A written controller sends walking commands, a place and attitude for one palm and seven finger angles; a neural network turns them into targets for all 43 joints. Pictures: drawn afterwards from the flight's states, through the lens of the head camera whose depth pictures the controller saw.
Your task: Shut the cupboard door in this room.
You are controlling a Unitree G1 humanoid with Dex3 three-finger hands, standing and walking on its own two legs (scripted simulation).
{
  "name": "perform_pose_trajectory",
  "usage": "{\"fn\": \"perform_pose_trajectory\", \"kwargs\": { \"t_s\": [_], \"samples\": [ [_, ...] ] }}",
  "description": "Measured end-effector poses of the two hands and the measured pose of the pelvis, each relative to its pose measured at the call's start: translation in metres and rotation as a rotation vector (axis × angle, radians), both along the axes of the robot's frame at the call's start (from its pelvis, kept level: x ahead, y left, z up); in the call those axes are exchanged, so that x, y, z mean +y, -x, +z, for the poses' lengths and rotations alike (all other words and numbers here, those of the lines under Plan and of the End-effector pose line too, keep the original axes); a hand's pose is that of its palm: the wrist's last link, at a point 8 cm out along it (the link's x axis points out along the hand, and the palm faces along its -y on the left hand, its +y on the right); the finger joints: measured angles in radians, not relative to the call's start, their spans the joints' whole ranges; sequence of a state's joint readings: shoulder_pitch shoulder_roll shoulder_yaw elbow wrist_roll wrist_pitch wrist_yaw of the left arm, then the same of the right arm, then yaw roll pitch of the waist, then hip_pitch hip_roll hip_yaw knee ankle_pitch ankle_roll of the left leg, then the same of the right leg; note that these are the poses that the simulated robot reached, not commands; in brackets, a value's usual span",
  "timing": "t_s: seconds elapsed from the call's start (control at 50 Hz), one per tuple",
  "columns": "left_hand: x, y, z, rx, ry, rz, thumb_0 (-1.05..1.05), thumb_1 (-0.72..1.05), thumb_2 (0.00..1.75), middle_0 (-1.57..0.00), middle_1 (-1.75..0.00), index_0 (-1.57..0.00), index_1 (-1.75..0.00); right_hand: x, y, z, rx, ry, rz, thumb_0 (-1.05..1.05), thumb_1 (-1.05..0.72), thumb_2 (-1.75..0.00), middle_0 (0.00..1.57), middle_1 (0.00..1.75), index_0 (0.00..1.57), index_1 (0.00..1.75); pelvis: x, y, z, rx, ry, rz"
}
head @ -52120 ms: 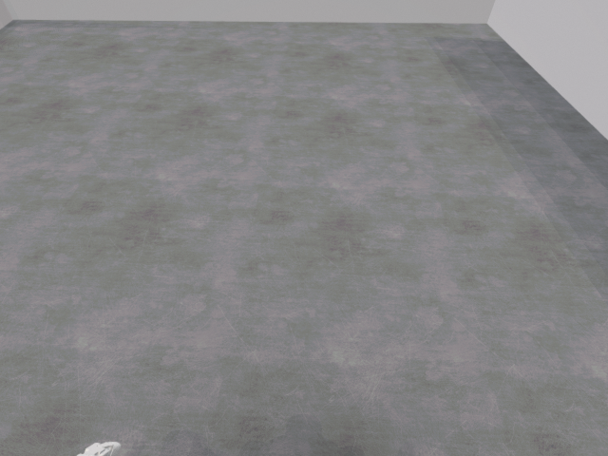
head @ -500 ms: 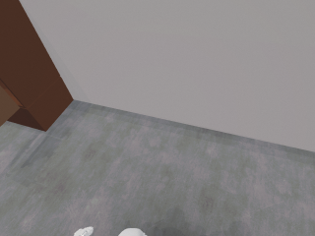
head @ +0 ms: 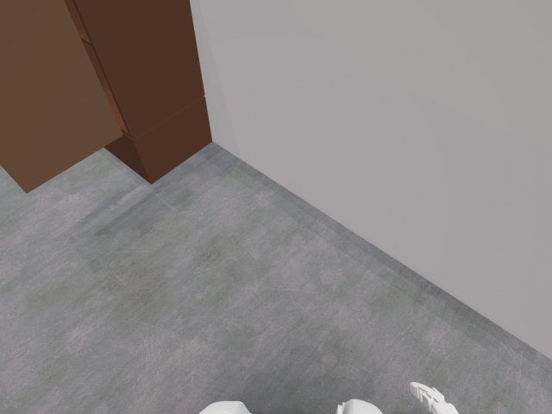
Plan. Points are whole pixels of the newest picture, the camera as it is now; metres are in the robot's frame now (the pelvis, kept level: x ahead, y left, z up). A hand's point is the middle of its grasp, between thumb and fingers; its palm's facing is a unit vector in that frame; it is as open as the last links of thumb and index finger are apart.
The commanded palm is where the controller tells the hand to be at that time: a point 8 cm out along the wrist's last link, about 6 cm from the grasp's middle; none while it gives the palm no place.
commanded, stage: walk to a spot facing it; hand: left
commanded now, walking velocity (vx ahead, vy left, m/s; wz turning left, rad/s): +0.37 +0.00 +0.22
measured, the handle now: out of the picture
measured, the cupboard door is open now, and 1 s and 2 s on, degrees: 91 91 91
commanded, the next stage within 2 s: turn to face it in 0.88 s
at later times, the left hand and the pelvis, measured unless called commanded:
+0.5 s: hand (216, 329) +0.26 +0.14 -0.14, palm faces +0.19 -0.96 -0.21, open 7.2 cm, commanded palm none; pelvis +0.21 -0.05 +0.01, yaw +9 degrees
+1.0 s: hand (178, 281) +0.35 +0.24 -0.17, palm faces +0.40 -0.90 -0.16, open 7.4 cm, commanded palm none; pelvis +0.41 +0.07 +0.01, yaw +20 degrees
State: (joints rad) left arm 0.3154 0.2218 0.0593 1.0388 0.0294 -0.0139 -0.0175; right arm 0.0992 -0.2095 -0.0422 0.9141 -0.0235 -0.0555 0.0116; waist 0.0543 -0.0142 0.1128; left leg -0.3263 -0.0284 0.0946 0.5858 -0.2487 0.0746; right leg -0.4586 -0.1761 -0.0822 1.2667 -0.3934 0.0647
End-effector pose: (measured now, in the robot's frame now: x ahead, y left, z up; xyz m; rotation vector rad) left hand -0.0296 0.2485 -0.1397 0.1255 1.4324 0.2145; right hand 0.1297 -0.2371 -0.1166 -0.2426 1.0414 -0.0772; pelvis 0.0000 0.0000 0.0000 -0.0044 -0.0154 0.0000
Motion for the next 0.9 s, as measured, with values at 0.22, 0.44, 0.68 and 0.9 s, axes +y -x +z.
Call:
{"fn": "perform_pose_trajectory", "kwargs": {
  "t_s": [0.22, 0.44, 0.68, 0.9],
  "samples": [
    [-0.029, -0.207, 0.029, -0.334, 0.02, -0.092, 0.0, 0.91, 0.9, -0.19, -0.3, -0.2, -0.29, -0.018, 0.013, -0.004, 0.203, -0.023, -0.118, 0.0, -0.93, -0.89, 0.2, 0.3, 0.2, 0.3, -0.016, -0.09, 0.015, 0.015, -0.022, 0.05],
    [-0.068, -0.287, 0.026, -0.354, -0.012, -0.032, 0.0, 0.91, 0.9, -0.2, -0.3, -0.2, -0.3, -0.049, -0.032, -0.027, 0.442, -0.059, -0.104, 0.01, -0.91, -0.9, 0.2, 0.3, 0.2, 0.3, -0.053, -0.188, 0.004, 0.007, -0.011, 0.134],
    [-0.065, -0.217, 0.015, -0.004, 0.01, 0.243, -0.01, 0.93, 0.9, -0.2, -0.3, -0.2, -0.3, -0.009, -0.263, -0.011, 0.246, -0.028, 0.137, 0.01, -0.92, -0.9, 0.2, 0.3, 0.19, 0.3, -0.029, -0.286, 0.012, 0.022, 0.018, 0.262],
    [-0.017, -0.259, -0.014, 0.109, 0.094, 0.374, 0.01, 0.91, 0.9, -0.2, -0.3, -0.2, -0.3, 0.099, -0.449, -0.002, -0.005, 0.026, 0.326, 0.0, -0.91, -0.9, 0.2, 0.3, 0.19, 0.3, 0.046, -0.372, -0.008, 0.011, 0.021, 0.335]
  ]
}}
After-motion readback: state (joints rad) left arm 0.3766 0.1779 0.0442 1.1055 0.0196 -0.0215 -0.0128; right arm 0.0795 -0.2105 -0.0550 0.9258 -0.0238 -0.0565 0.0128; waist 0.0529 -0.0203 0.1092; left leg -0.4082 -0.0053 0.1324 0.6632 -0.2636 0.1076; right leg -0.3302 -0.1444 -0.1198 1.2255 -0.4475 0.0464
